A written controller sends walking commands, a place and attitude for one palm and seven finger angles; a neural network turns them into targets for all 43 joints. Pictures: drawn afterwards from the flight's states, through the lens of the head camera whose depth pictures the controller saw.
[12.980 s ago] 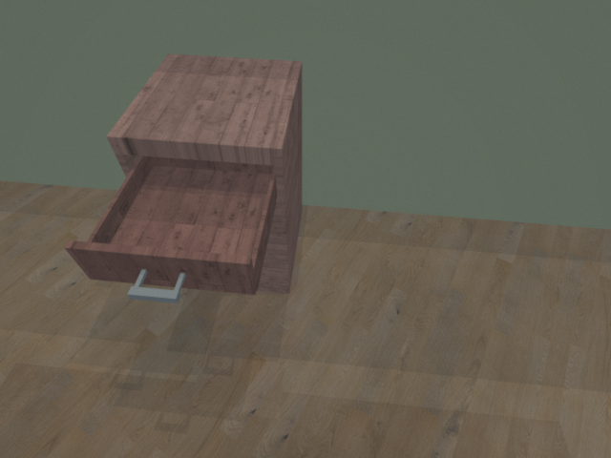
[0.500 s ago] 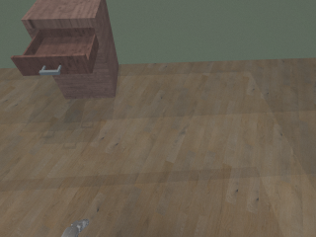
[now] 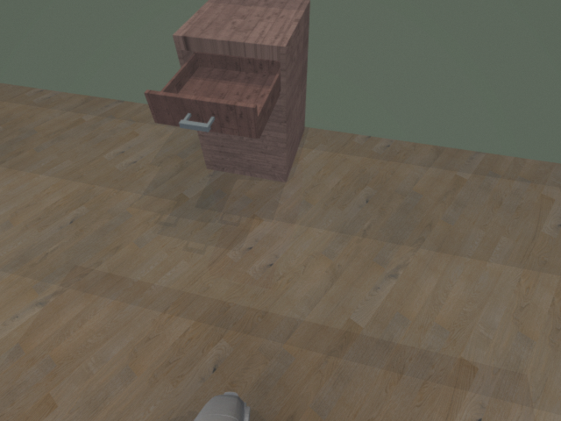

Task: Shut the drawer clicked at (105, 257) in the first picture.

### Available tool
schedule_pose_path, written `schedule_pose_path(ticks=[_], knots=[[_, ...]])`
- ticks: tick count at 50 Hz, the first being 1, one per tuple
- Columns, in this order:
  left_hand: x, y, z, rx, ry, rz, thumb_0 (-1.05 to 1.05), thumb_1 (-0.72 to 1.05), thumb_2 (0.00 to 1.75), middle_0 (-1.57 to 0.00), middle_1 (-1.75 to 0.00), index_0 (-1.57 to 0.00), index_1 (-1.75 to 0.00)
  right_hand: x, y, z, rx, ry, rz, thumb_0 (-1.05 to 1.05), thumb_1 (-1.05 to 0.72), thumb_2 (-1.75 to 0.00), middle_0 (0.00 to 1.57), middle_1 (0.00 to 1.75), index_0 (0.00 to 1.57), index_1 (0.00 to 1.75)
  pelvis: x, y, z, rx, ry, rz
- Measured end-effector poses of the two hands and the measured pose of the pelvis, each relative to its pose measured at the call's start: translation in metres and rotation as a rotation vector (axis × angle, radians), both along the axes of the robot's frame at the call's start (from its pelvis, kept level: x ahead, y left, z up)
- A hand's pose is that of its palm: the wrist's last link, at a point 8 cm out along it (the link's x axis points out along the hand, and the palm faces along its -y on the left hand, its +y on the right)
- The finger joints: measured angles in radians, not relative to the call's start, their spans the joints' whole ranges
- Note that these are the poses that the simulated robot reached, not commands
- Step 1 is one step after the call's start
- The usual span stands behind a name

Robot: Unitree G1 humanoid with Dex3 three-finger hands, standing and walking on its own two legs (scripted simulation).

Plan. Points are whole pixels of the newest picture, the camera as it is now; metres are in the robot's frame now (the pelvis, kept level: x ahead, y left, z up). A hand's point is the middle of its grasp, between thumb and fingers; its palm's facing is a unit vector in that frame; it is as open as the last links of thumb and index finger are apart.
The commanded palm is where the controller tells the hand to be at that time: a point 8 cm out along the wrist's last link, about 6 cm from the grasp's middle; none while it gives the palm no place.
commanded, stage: take the last steps up to it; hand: left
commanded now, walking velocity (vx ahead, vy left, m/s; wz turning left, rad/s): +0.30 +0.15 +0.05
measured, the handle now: (197, 121) +0.97 +0.40 -0.21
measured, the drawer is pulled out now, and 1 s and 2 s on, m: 0.30 0.30 0.30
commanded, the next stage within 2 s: come to a stop and stand still in 1.62 s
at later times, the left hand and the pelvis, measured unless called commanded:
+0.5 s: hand (154, 309) +0.31 +0.29 -0.15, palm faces +0.01 -0.98 -0.20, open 7.4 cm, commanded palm none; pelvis +0.17 +0.11 -0.01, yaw -2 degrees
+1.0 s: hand (148, 298) +0.34 +0.32 -0.17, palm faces +0.10 -0.97 -0.24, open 7.2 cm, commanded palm none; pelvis +0.35 +0.12 +0.00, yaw +0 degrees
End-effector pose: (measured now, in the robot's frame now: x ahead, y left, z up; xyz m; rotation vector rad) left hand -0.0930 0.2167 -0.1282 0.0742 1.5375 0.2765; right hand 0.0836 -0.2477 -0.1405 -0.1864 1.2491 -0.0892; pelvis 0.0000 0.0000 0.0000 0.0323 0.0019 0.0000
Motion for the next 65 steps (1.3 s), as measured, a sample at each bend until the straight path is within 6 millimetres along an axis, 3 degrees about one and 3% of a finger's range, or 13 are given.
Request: schedule_pose_path(ticks=[6,10,14,17,23,28,34,36,39,47,55,59,65], knots=[[-0.017,0.019,-0.013,-0.073,0.161,0.081,0.01,0.91,0.90,-0.20,-0.30,-0.20,-0.29,0.106,0.064,0.002,0.008,-0.148,0.114,0.01,-0.91,-0.90,0.19,0.30,0.19,0.30,0.043,0.042,-0.016,-0.017,0.009,0.010],[0.022,0.050,-0.031,-0.094,0.175,0.057,0.01,0.91,0.90,-0.20,-0.30,-0.20,-0.29,0.136,0.099,-0.001,-0.004,-0.216,0.103,0.00,-0.91,-0.90,0.20,0.30,0.20,0.30,0.069,0.068,-0.026,-0.019,-0.001,0.006],[0.118,0.085,-0.035,-0.066,0.003,-0.023,0.01,0.91,0.90,-0.20,-0.30,-0.20,-0.29,0.118,0.117,0.002,-0.006,-0.152,0.033,0.00,-0.91,-0.90,0.20,0.30,0.20,0.30,0.095,0.085,-0.015,-0.025,-0.010,-0.014],[0.203,0.106,-0.029,-0.038,-0.161,-0.095,0.01,0.91,0.90,-0.20,-0.30,-0.20,-0.29,0.105,0.110,0.008,-0.048,-0.134,-0.057,-0.03,-0.95,-0.90,0.20,0.30,0.20,0.30,0.113,0.096,-0.009,-0.019,-0.016,-0.025],[0.353,0.126,-0.006,0.005,-0.436,-0.199,0.01,0.91,0.90,-0.19,-0.30,-0.19,-0.29,0.059,0.109,0.002,-0.070,0.061,-0.124,-0.02,-0.94,-0.90,0.20,0.30,0.20,0.30,0.153,0.109,-0.006,-0.006,-0.022,-0.030],[0.443,0.120,0.009,0.016,-0.540,-0.277,0.01,0.91,0.90,-0.19,-0.30,-0.19,-0.29,0.023,0.128,-0.006,-0.030,0.238,-0.186,-0.01,-0.93,-0.90,0.20,0.30,0.20,0.30,0.190,0.111,-0.010,-0.001,-0.021,-0.029],[0.515,0.095,0.004,0.001,-0.565,-0.338,0.01,0.91,0.90,-0.19,-0.30,-0.19,-0.29,0.014,0.154,-0.014,0.051,0.419,-0.244,0.00,-0.92,-0.90,0.20,0.30,0.20,0.30,0.242,0.103,-0.021,-0.007,-0.008,-0.031],[0.523,0.089,-0.002,-0.002,-0.571,-0.323,0.01,0.91,0.90,-0.19,-0.30,-0.20,-0.29,0.026,0.157,-0.017,0.074,0.454,-0.251,0.00,-0.91,-0.90,0.20,0.30,0.20,0.30,0.258,0.098,-0.025,-0.010,-0.015,-0.021],[0.507,0.090,-0.007,-0.008,-0.510,-0.266,0.00,0.91,0.90,-0.20,-0.30,-0.20,-0.29,0.067,0.151,-0.018,0.078,0.420,-0.226,0.01,-0.91,-0.90,0.20,0.30,0.20,0.30,0.278,0.097,-0.020,-0.020,-0.034,-0.002],[0.439,0.137,-0.008,0.053,-0.235,-0.104,-0.02,0.96,0.90,-0.20,-0.30,-0.20,-0.30,0.249,0.132,-0.009,0.027,0.110,-0.110,0.01,-0.91,-0.90,0.20,0.30,0.20,0.30,0.328,0.109,-0.003,-0.028,-0.013,0.004],[0.413,0.174,-0.024,-0.007,-0.042,0.010,0.00,0.93,0.90,-0.20,-0.30,-0.20,-0.29,0.416,0.163,0.005,-0.033,-0.126,0.035,0.00,-0.92,-0.90,0.19,0.30,0.19,0.30,0.395,0.159,-0.013,-0.043,0.001,0.007],[0.437,0.193,-0.037,-0.041,0.007,0.002,0.01,0.92,0.90,-0.20,-0.30,-0.20,-0.29,0.463,0.190,0.009,-0.058,-0.208,0.049,0.00,-0.91,-0.90,0.19,0.30,0.20,0.30,0.424,0.182,-0.020,-0.032,-0.009,-0.015],[0.545,0.211,-0.029,-0.051,-0.132,-0.104,0.01,0.91,0.90,-0.20,-0.30,-0.20,-0.29,0.454,0.218,0.010,-0.033,-0.146,-0.044,0.00,-0.91,-0.90,0.20,0.30,0.20,0.30,0.462,0.199,-0.007,-0.024,-0.014,-0.058]])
